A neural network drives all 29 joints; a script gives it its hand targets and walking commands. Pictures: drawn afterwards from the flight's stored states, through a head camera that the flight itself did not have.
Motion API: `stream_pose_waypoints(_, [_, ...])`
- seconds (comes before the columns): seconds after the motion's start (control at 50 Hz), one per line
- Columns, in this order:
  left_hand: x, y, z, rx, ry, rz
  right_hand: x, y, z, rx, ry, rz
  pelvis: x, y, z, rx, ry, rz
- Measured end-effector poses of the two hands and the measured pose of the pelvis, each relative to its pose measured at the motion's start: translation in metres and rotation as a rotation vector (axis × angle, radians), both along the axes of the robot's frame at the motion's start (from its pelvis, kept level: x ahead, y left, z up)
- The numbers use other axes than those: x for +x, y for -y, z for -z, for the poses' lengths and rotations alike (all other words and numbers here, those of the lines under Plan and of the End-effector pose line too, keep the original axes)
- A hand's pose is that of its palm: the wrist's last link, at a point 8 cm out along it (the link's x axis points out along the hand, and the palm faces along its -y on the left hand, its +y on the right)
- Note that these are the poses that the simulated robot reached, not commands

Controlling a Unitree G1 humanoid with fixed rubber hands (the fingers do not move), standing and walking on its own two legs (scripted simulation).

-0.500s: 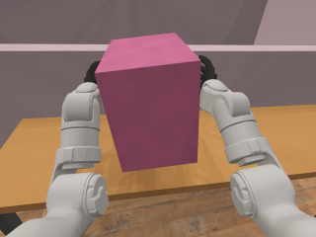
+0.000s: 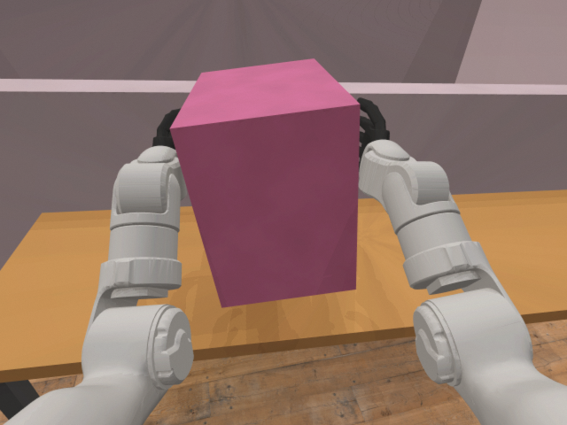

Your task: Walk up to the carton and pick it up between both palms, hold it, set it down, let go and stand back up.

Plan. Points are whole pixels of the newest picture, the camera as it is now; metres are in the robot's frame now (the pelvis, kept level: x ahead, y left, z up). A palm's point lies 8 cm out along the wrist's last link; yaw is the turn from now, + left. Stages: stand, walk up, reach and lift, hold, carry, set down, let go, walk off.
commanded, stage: hold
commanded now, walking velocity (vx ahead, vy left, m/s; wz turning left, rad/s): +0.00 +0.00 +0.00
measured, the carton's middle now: (272, 171) +0.40 +0.00 +0.24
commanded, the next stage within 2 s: none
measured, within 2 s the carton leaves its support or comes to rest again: neither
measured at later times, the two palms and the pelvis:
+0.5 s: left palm (166, 161) +0.38 +0.14 +0.27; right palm (371, 153) +0.37 -0.12 +0.29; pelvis +0.00 +0.00 +0.00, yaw +0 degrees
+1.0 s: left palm (167, 160) +0.38 +0.14 +0.27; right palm (373, 152) +0.37 -0.13 +0.29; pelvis +0.00 +0.00 +0.00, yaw +0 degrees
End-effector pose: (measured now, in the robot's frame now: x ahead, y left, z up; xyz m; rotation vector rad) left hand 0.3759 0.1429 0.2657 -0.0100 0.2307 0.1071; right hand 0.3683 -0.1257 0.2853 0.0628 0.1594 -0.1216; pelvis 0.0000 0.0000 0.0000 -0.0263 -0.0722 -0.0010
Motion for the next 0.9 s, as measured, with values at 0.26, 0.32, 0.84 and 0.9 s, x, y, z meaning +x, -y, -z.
stream_pose_waypoints(0.26, [0.0008, -0.0018, -0.0014, 0.006, 0.008, -0.004, 0.0017, -0.0018, -0.0011, -0.007, 0.006, -0.005, 0.0011, 0.0000, 0.0001, -0.002, -0.004, -0.002])
stream_pose_waypoints(0.32, [0.0004, -0.0019, -0.0012, 0.006, 0.007, -0.005, 0.0016, -0.0020, -0.0011, -0.006, 0.005, -0.006, 0.0014, 0.0001, 0.0001, -0.002, -0.002, -0.003])
stream_pose_waypoints(0.84, [0.0010, 0.0004, -0.0021, 0.008, 0.004, -0.005, 0.0019, 0.0004, -0.0017, -0.007, 0.000, -0.006, 0.0022, 0.0006, -0.0001, -0.001, -0.006, -0.001])
stream_pose_waypoints(0.9, [0.0009, 0.0004, -0.0018, 0.007, 0.002, -0.005, 0.0018, 0.0004, -0.0015, -0.007, -0.001, -0.005, 0.0023, 0.0008, 0.0000, -0.001, -0.006, -0.001])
